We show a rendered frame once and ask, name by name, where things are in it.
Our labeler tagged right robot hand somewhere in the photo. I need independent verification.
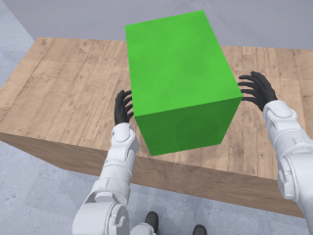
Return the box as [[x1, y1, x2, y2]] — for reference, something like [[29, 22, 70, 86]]
[[238, 70, 278, 112]]

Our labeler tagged robot foot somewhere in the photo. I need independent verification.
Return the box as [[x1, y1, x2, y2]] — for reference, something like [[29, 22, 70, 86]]
[[193, 224, 207, 235], [145, 211, 158, 234]]

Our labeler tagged robot right upper arm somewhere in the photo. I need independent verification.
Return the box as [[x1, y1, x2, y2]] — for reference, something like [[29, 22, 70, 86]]
[[277, 153, 313, 235]]

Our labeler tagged carton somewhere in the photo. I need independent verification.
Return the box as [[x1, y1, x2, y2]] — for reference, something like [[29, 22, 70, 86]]
[[125, 10, 244, 157]]

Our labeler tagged pedestal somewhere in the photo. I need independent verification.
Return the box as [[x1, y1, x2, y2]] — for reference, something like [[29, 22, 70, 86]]
[[0, 37, 313, 218]]

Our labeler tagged left robot hand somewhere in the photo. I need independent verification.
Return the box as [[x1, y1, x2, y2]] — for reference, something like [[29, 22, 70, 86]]
[[114, 89, 134, 126]]

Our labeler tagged robot right forearm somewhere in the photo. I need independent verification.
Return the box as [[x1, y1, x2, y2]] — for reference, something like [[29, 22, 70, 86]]
[[262, 100, 313, 161]]

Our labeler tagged left robot foot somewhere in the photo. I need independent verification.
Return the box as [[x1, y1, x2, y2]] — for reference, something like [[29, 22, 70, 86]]
[[145, 211, 158, 234]]

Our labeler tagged right robot foot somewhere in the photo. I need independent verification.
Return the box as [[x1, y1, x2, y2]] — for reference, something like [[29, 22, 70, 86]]
[[193, 224, 207, 235]]

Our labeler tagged robot left forearm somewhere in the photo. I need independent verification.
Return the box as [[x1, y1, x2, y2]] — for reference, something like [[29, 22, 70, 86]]
[[71, 122, 140, 235]]

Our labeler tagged robot left upper arm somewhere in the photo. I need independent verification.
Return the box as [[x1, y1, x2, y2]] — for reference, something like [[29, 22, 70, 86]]
[[72, 202, 130, 235]]

